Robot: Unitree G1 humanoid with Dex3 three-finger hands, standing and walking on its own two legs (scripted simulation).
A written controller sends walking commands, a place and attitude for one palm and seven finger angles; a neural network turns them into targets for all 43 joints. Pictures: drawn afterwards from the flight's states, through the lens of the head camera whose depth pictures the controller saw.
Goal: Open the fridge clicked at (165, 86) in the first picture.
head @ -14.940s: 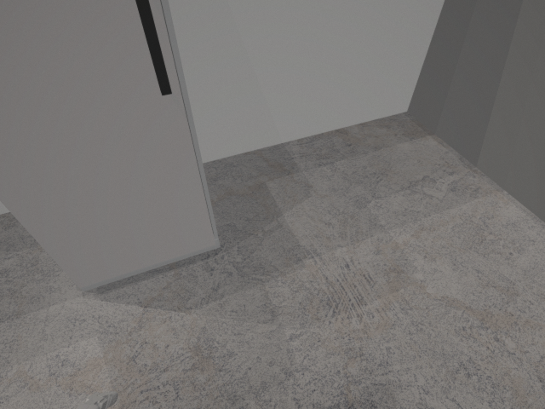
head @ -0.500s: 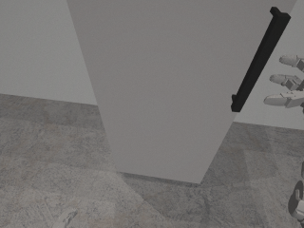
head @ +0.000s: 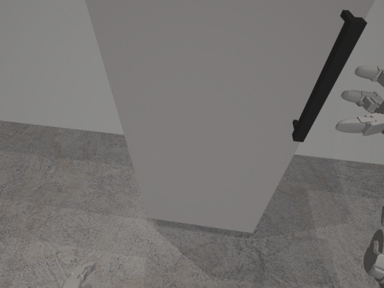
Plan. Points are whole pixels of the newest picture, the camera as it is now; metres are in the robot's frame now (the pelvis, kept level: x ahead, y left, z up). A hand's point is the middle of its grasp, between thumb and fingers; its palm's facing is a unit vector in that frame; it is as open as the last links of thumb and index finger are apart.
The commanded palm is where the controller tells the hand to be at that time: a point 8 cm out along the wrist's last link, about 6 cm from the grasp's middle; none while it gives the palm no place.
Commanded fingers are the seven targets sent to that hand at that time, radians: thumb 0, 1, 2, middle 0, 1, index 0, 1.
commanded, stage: feel for the door with the fingertips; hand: right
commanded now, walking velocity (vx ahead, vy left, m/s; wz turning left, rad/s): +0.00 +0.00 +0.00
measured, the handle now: (318, 85) +0.50 -0.22 +0.20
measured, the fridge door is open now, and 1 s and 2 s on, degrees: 0 0 0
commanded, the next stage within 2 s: slide the fingers in behind the handle in 0.90 s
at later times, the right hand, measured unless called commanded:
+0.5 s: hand (335, 103) +0.43 -0.23 +0.21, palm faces +0.11 +0.99 -0.03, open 14.0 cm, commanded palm +0.40 -0.28 +0.21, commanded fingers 0.00 0.50 -0.30 0.30 1.20 0.30 1.20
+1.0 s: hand (331, 92) +0.46 -0.23 +0.21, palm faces +0.10 +0.99 -0.02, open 13.6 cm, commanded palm +0.43 -0.28 +0.21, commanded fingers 0.00 0.50 -0.30 0.30 1.20 0.30 1.20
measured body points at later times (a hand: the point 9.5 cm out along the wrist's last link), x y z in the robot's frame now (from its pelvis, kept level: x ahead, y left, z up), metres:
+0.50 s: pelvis +0.00 +0.00 +0.00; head +0.00 +0.00 +0.45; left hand +0.12 +0.25 -0.10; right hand +0.41 -0.28 +0.21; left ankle +0.04 +0.09 -0.74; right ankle -0.03 -0.10 -0.74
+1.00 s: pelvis -0.01 +0.00 +0.00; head +0.02 +0.00 +0.45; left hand +0.06 +0.28 -0.11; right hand +0.45 -0.28 +0.21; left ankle +0.04 +0.09 -0.74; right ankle -0.03 -0.10 -0.74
